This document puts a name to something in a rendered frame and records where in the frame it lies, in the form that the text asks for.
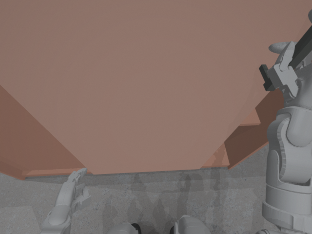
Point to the left robot forearm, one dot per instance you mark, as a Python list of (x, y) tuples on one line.
[(58, 220)]

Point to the robot left hand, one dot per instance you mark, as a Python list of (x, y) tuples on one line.
[(69, 193)]

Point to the robot right thigh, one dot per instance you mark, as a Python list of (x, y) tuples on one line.
[(190, 225)]

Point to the right robot forearm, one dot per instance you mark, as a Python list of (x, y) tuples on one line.
[(289, 171)]

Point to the robot right hand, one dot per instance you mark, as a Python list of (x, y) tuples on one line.
[(283, 77)]

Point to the handle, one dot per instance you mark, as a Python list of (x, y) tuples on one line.
[(302, 49)]

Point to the wardrobe door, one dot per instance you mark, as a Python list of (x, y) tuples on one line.
[(26, 144), (132, 86)]

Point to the robot thigh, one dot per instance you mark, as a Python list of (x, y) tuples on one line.
[(124, 228), (190, 225)]

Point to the robot left thigh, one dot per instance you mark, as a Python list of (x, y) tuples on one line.
[(124, 228)]

